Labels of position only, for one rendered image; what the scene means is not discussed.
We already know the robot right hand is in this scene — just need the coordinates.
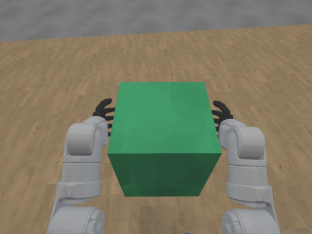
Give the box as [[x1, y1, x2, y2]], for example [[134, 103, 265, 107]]
[[212, 100, 233, 137]]

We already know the right robot upper arm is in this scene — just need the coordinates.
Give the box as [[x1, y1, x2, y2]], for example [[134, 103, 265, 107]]
[[221, 209, 280, 234]]

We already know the left robot upper arm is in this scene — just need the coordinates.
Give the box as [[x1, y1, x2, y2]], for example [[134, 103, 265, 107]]
[[48, 206, 105, 234]]

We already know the robot left hand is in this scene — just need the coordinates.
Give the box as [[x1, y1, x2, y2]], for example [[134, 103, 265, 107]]
[[93, 98, 115, 137]]

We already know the carton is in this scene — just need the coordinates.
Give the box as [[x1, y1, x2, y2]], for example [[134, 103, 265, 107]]
[[107, 82, 222, 197]]

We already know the right robot forearm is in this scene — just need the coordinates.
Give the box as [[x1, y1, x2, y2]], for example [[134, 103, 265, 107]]
[[218, 119, 281, 234]]

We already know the left robot forearm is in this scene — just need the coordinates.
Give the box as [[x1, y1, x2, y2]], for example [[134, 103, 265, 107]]
[[46, 116, 108, 234]]

